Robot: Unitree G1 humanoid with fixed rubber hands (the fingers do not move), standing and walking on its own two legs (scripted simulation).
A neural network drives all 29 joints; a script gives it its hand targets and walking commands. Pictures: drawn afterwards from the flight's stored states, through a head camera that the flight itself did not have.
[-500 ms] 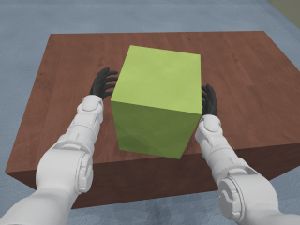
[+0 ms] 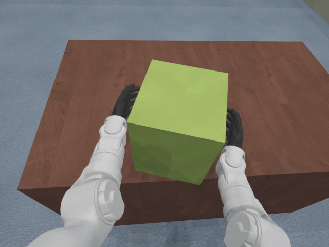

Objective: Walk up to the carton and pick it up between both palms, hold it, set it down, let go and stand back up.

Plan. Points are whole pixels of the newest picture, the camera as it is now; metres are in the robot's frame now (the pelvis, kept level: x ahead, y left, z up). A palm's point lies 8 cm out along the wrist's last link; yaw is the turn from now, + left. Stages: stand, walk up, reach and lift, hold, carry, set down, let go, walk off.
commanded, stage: reach and lift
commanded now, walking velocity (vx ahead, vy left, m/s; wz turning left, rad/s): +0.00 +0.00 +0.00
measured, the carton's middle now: (177, 126) +0.42 -0.03 +0.01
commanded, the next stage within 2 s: none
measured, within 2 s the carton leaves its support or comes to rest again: leaves its support in 1.52 s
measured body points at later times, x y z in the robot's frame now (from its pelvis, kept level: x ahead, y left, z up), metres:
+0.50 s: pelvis +0.01 -0.01 +0.00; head +0.06 +0.03 +0.45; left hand +0.44 +0.11 +0.06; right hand +0.36 -0.17 +0.04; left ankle -0.02 +0.08 -0.75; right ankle +0.00 -0.14 -0.75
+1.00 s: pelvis +0.00 +0.00 +0.00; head +0.06 +0.03 +0.45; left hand +0.44 +0.11 +0.06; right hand +0.36 -0.17 +0.03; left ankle -0.02 +0.08 -0.75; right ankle +0.00 -0.14 -0.75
